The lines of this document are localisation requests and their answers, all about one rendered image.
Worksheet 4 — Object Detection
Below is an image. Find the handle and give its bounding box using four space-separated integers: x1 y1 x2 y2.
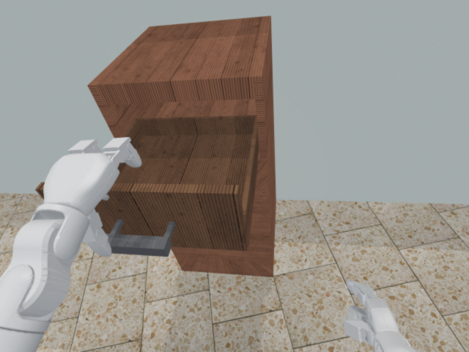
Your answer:
107 219 176 257

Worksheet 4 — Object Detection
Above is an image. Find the robot left forearm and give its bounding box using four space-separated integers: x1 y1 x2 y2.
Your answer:
0 203 89 352

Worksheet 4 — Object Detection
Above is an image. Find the cabinet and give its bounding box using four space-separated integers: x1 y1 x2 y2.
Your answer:
87 16 276 277

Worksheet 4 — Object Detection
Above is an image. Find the drawer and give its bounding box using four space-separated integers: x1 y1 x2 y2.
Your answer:
35 115 259 251

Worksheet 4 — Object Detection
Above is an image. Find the robot right hand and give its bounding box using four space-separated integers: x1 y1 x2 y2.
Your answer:
343 280 399 347

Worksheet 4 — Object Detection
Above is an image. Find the robot right forearm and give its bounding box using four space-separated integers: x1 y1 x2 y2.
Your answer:
374 331 417 352

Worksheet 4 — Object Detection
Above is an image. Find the robot left hand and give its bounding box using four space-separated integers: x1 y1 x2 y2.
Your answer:
43 137 142 257

